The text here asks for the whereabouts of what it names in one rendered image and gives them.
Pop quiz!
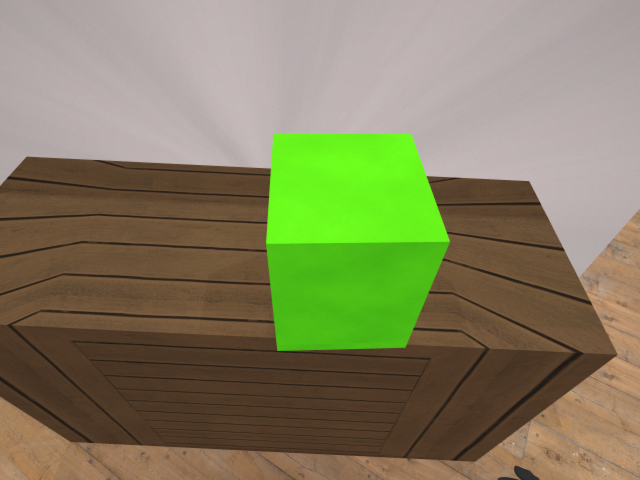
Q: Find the pedestal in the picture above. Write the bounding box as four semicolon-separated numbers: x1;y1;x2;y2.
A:
0;157;618;462

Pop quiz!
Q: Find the carton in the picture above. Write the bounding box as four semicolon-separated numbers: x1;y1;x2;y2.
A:
266;133;450;351

